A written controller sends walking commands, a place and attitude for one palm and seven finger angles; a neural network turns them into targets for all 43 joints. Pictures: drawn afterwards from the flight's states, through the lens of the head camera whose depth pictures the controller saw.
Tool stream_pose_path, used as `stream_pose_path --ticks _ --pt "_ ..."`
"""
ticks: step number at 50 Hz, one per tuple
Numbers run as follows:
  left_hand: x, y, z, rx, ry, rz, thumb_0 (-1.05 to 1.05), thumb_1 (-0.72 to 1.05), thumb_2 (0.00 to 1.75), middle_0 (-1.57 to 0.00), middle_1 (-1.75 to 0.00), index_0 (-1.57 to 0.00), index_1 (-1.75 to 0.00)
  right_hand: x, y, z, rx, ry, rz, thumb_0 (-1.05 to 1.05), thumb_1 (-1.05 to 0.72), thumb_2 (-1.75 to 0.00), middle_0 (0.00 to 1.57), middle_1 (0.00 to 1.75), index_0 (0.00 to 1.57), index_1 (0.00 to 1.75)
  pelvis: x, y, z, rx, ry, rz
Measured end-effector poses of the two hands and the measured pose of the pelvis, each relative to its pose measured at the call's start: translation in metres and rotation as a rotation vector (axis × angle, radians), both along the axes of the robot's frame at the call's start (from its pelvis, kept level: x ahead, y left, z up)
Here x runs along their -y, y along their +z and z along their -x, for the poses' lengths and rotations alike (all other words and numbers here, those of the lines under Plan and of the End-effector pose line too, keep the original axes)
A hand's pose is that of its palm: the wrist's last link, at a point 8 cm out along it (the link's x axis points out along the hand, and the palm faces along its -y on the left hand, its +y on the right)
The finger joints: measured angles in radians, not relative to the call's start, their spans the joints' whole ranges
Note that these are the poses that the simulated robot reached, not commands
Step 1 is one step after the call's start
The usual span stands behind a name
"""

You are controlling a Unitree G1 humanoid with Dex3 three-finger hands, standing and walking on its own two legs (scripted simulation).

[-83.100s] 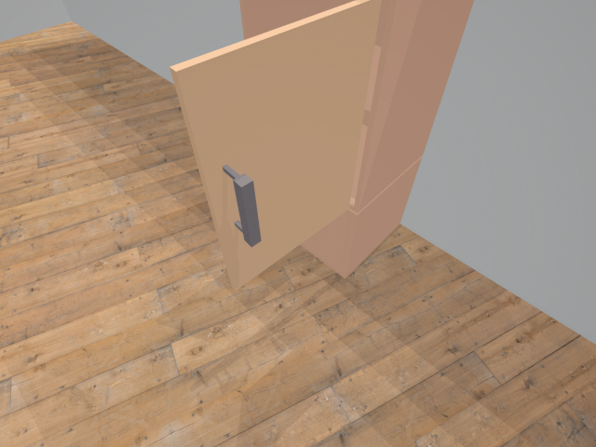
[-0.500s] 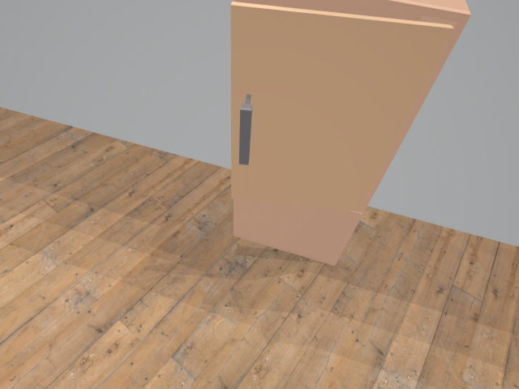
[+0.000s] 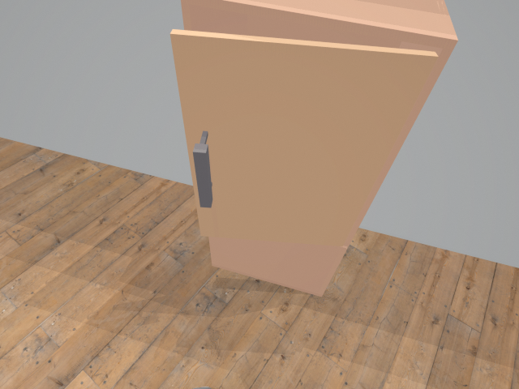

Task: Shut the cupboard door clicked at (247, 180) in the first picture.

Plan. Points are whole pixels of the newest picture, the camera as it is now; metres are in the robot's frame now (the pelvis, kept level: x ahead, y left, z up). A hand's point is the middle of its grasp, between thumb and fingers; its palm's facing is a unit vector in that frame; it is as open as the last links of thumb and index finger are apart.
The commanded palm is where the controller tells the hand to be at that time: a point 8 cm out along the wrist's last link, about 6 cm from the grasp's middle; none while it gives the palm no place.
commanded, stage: come to a stop and stand still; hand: left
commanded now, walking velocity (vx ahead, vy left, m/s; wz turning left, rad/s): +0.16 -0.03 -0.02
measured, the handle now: (205, 170) +0.54 +0.15 -0.02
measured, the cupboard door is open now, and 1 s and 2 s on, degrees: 13 13 13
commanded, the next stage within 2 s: look again from close up in 1.26 s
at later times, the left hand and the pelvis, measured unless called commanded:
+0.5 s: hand (165, 383) +0.16 +0.17 -0.17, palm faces +0.05 -0.97 -0.23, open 7.4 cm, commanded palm none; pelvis +0.10 -0.02 +0.01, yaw +1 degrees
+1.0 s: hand out of the picture +0.11 +0.16 -0.17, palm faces +0.01 -0.98 -0.20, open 7.4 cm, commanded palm none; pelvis +0.08 -0.03 +0.01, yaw +0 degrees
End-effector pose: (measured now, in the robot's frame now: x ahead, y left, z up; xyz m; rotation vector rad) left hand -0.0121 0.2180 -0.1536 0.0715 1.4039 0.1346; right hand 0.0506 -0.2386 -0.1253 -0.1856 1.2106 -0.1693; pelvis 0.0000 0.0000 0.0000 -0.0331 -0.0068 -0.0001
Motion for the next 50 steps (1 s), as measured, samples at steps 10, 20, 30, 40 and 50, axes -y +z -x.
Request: stream_pose_path --ticks 10,20,30,40,50 --pt "0.006 0.007 -0.078 0.020 -0.014 -0.024 0.02 0.92 0.90 -0.20 -0.30 -0.20 -0.29 0.000 -0.004 -0.050 -0.031 -0.002 -0.001 0.00 -0.95 -0.89 0.20 0.30 0.20 0.30 0.009 0.004 -0.057 -0.004 -0.008 -0.029" --pt "0.011 0.019 -0.149 0.088 -0.033 -0.105 0.01 0.92 0.90 -0.20 -0.30 -0.20 -0.29 0.028 -0.018 -0.073 -0.149 -0.048 -0.035 0.01 -0.92 -0.89 0.20 0.30 0.20 0.30 0.031 0.002 -0.098 -0.019 0.006 -0.049" --pt "-0.019 0.005 -0.167 0.111 -0.011 -0.096 0.01 0.91 0.90 -0.20 -0.30 -0.20 -0.30 0.023 -0.005 -0.112 -0.068 -0.007 0.051 0.01 -0.91 -0.89 0.20 0.30 0.19 0.30 0.004 -0.004 -0.099 -0.012 0.009 -0.029" --pt "-0.026 0.014 -0.154 0.101 -0.031 -0.101 0.01 0.91 0.90 -0.19 -0.30 -0.20 -0.29 0.001 0.003 -0.105 -0.022 0.017 0.018 0.01 -0.91 -0.89 0.20 0.30 0.20 0.30 0.007 0.005 -0.084 -0.002 -0.009 -0.016" --pt "0.013 0.018 -0.115 0.046 -0.054 -0.074 0.01 0.91 0.90 -0.20 -0.30 -0.20 -0.29 0.016 -0.012 -0.058 -0.101 -0.054 -0.051 0.01 -0.92 -0.89 0.20 0.30 0.20 0.30 0.026 0.006 -0.080 0.002 -0.007 -0.038"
